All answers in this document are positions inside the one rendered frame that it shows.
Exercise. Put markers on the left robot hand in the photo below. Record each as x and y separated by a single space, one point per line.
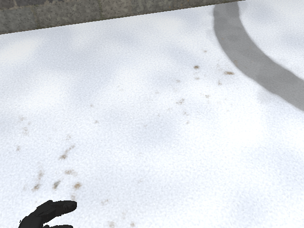
48 211

